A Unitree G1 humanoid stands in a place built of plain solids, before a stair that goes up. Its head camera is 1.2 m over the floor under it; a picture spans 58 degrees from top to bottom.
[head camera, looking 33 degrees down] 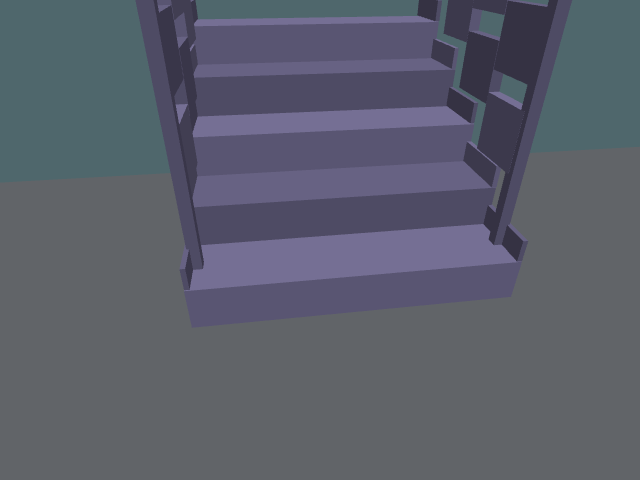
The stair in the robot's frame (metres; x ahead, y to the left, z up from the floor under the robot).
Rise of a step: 0.18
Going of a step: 0.30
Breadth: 1.32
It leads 8 degrees to the left of straight ahead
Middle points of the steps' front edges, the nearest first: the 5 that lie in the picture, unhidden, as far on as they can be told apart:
1.31 -0.16 0.18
1.61 -0.11 0.37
1.91 -0.07 0.55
2.20 -0.03 0.73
2.50 0.01 0.92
